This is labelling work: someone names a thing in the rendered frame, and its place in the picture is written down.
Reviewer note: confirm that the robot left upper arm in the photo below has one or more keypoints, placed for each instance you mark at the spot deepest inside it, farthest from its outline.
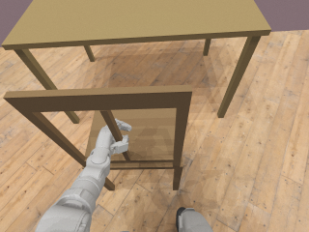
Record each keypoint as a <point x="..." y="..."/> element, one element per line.
<point x="65" y="219"/>

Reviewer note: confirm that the chair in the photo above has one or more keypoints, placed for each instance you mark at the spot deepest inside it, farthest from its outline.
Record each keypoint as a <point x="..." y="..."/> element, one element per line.
<point x="157" y="114"/>

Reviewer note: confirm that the table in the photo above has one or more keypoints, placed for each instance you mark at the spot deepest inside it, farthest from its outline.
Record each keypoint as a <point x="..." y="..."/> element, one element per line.
<point x="66" y="23"/>

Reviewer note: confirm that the right robot thigh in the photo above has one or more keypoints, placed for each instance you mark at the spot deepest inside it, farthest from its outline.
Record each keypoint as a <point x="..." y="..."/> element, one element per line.
<point x="191" y="221"/>

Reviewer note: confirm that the robot left hand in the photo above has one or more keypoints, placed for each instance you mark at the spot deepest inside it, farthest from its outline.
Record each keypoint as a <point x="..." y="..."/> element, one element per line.
<point x="106" y="139"/>

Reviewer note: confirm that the robot right shin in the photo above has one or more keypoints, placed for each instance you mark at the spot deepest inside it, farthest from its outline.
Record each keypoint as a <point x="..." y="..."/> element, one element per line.
<point x="189" y="209"/>

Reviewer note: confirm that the left robot forearm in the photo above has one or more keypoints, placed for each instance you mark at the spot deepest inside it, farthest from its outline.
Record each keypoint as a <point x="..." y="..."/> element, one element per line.
<point x="87" y="187"/>

